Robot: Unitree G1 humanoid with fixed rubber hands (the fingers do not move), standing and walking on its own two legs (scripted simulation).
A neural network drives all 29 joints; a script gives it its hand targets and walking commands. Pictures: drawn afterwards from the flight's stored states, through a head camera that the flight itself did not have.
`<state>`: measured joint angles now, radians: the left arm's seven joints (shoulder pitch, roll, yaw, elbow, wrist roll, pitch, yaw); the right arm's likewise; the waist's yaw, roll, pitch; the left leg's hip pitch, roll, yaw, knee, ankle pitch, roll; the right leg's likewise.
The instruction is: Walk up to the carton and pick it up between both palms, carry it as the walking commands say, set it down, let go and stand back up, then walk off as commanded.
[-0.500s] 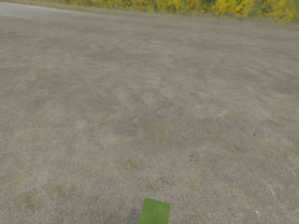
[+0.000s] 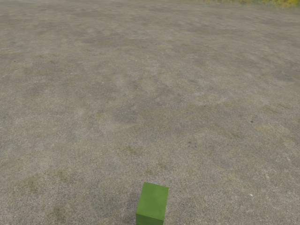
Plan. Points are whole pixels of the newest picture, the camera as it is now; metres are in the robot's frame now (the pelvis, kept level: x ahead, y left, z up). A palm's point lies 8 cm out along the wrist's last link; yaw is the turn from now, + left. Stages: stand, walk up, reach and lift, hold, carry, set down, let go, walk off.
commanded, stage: stand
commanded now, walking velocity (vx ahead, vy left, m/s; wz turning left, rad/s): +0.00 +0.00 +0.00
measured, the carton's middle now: (152, 206) +0.47 -0.06 -0.69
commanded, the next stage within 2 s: walk off in 0.90 s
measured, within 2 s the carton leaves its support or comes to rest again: neither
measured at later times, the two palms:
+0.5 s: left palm out of the picture +0.01 +0.29 -0.12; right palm out of the picture +0.03 -0.28 -0.12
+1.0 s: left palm out of the picture +0.03 +0.29 -0.12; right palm out of the picture +0.04 -0.28 -0.12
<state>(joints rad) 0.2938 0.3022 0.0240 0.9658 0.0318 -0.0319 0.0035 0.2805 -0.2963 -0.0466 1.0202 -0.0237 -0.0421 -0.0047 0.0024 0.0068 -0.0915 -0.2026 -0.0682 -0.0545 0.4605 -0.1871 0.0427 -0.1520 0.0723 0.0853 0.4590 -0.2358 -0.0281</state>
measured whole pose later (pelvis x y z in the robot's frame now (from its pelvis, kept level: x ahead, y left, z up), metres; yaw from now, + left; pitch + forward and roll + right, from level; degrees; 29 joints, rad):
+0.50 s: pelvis -0.02 +0.00 +0.00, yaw +0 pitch -4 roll +0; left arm 0.26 0.31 0.01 1.06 0.03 -0.03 0.00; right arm 0.22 -0.31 -0.03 1.08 -0.01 -0.04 0.00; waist 0.01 0.01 -0.03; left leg -0.22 -0.08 -0.06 0.43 -0.14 0.04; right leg -0.18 0.06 0.08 0.46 -0.20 -0.02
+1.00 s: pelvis -0.02 +0.00 +0.00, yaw +0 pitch -4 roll +0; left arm 0.20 0.31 0.01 1.10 0.02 -0.02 0.00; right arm 0.19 -0.31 -0.01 1.11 -0.01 -0.03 0.00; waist 0.00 0.00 0.01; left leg -0.21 -0.08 -0.06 0.41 -0.13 0.04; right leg -0.17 0.06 0.08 0.43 -0.20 -0.02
